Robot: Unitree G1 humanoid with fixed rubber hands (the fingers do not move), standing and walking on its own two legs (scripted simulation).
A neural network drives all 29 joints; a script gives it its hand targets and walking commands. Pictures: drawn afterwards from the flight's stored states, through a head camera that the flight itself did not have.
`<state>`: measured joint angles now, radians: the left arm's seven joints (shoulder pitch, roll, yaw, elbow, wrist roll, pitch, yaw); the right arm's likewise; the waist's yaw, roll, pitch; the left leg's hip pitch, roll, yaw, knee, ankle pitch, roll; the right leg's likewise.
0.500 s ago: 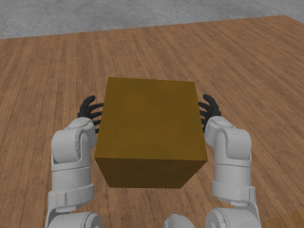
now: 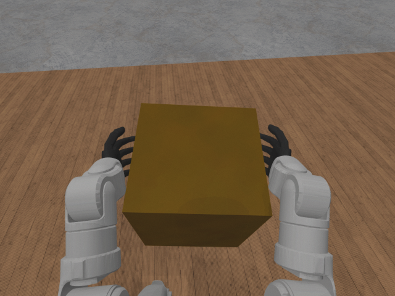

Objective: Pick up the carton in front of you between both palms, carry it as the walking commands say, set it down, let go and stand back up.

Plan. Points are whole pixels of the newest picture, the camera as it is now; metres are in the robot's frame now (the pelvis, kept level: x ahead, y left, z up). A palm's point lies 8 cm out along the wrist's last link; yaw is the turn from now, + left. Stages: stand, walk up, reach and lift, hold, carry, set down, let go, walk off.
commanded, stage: carry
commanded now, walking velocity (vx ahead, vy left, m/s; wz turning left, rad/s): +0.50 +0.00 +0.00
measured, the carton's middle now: (195, 183) +0.35 +0.03 +0.03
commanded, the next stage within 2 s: none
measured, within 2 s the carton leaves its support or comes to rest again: neither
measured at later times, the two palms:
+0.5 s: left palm (153, 82) +0.68 +0.17 +0.02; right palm (257, 87) +0.67 -0.13 +0.02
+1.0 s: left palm (160, 33) +1.00 +0.19 -0.01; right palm (239, 36) +1.02 -0.11 -0.02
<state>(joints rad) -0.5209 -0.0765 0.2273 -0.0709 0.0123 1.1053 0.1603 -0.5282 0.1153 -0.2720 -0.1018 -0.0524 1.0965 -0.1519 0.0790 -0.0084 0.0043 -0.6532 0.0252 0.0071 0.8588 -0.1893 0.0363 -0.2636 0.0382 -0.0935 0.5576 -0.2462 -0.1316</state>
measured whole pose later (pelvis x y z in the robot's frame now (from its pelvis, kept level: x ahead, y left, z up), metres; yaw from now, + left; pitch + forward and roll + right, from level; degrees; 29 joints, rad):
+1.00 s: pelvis +0.66 +0.02 -0.12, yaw +1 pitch +6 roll +1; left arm -0.54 -0.06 0.20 0.03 -0.02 1.05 0.17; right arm -0.50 0.10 -0.26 -0.07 -0.06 1.06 -0.15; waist 0.08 0.01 -0.04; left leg -0.65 0.02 0.03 0.65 0.05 0.04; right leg -0.20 0.07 -0.08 0.58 -0.31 -0.14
